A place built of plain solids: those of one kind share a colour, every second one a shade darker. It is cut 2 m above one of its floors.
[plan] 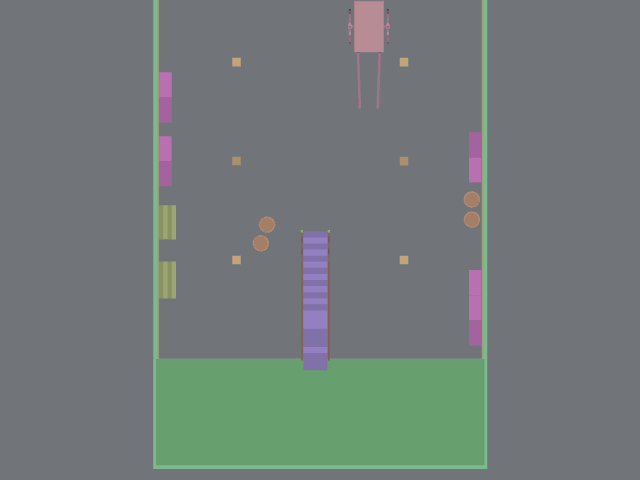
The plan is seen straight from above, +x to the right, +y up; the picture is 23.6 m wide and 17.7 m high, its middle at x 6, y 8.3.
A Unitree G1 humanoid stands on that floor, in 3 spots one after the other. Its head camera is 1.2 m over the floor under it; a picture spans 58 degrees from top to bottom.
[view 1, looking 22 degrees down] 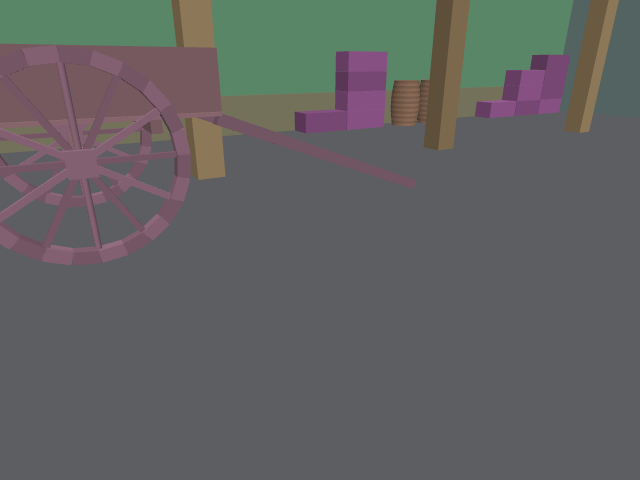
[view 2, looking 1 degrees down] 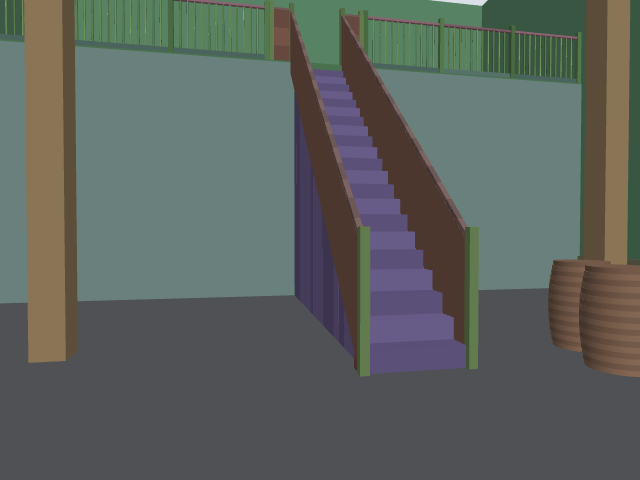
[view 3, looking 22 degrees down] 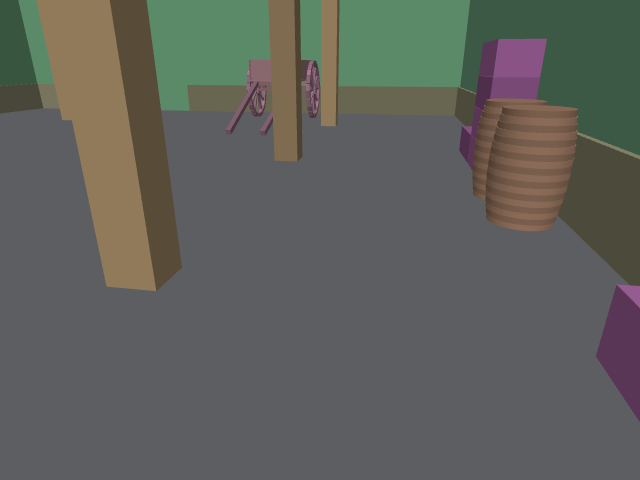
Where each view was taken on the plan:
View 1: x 4.12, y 16.22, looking -30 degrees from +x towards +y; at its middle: ground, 3.20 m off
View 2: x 7.38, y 12.12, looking -101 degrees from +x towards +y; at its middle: stair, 5.77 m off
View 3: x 10.56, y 5.41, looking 100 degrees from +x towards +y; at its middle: ground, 3.20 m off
